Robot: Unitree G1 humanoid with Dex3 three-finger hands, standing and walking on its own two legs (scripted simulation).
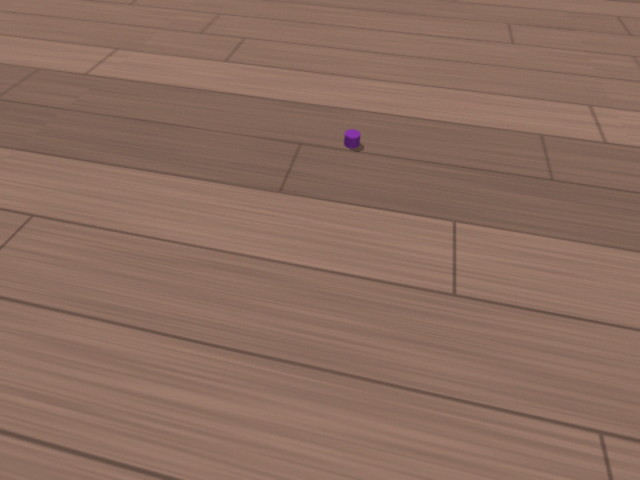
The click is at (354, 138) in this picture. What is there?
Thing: low tin
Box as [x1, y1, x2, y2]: [344, 129, 359, 148]
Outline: 350,129 345,132 344,144 347,147 352,148 358,145 359,132
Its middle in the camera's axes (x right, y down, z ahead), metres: +0.18 -0.55 +2.08
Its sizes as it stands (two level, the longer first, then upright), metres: 0.083 0.083 0.064
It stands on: the floor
